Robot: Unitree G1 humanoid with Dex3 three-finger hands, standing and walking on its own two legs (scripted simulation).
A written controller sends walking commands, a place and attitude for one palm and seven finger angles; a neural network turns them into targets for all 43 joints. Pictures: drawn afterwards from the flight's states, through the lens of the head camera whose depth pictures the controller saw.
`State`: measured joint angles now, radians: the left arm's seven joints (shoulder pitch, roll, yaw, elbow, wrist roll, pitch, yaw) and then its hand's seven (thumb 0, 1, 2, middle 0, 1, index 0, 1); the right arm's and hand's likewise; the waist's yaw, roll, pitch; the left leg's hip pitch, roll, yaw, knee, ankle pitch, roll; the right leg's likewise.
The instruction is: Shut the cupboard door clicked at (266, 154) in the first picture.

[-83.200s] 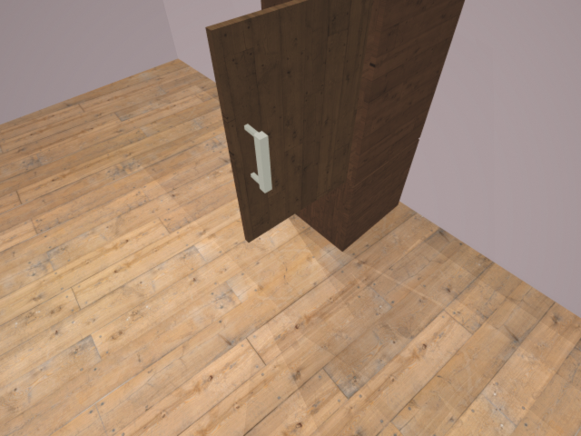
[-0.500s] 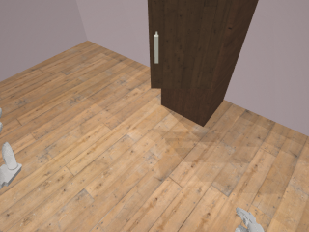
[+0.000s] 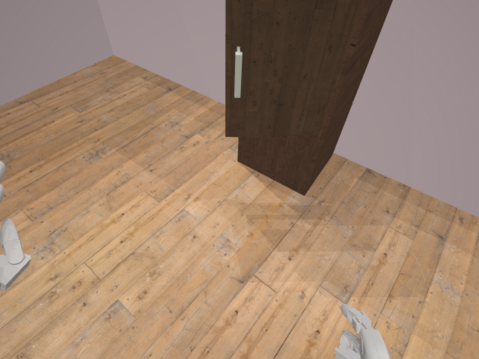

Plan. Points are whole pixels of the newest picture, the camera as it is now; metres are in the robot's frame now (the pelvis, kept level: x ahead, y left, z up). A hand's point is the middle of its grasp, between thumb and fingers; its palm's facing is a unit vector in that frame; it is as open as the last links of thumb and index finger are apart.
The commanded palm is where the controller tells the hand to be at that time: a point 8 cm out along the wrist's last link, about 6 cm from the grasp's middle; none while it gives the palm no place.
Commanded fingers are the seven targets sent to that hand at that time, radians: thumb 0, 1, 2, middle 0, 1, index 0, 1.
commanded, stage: stop stepping back and stand still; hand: left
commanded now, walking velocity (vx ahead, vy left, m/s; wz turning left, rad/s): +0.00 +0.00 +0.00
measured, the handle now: (237, 72) +0.99 +0.05 -0.03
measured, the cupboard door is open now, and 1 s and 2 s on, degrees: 36 36 36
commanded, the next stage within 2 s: let the arm hang, fingers relaxed in 0.34 s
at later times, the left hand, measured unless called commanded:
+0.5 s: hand (41, 293) +0.18 +0.27 +0.09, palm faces +0.33 -0.82 -0.47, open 7.4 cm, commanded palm none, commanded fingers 0.00 0.90 0.90 -0.20 -0.30 -0.20 -0.30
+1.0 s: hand out of the picture -0.05 +0.21 -0.17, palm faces +0.02 -0.97 -0.26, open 7.3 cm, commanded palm none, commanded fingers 0.00 0.90 0.90 -0.20 -0.30 -0.20 -0.30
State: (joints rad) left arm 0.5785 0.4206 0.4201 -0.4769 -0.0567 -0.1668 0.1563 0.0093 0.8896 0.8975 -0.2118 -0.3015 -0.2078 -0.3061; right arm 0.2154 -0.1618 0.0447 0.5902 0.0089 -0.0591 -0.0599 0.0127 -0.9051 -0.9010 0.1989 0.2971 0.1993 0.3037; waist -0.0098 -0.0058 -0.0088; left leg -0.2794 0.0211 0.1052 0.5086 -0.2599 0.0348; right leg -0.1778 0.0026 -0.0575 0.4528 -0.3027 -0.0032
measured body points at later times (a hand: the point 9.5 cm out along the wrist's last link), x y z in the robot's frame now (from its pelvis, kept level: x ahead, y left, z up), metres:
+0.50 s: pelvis -0.03 +0.00 +0.00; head -0.03 -0.01 +0.45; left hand +0.16 +0.31 +0.12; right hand +0.14 -0.24 -0.10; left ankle +0.01 +0.09 -0.74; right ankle -0.04 -0.11 -0.74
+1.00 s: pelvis -0.03 +0.00 +0.00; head -0.01 +0.00 +0.45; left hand -0.05 +0.26 -0.15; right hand -0.02 -0.27 -0.14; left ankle +0.01 +0.09 -0.74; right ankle -0.04 -0.11 -0.74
